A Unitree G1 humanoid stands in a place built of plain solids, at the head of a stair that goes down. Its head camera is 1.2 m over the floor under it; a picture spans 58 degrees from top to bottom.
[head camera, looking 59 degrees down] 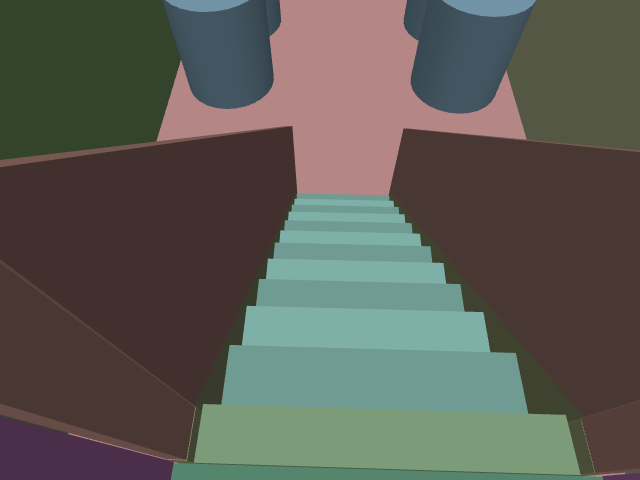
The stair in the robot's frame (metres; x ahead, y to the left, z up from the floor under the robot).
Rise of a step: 0.22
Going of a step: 0.23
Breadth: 0.95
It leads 2 degrees to the right of straight ahead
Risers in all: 12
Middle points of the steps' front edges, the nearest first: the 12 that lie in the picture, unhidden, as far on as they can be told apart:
0.21 -0.17 0.00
0.43 -0.17 -0.21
0.66 -0.18 -0.43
0.88 -0.18 -0.65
1.11 -0.19 -0.86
1.34 -0.20 -1.08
1.56 -0.20 -1.29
1.79 -0.21 -1.51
2.02 -0.22 -1.72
2.24 -0.22 -1.94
2.47 -0.23 -2.16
2.70 -0.24 -2.37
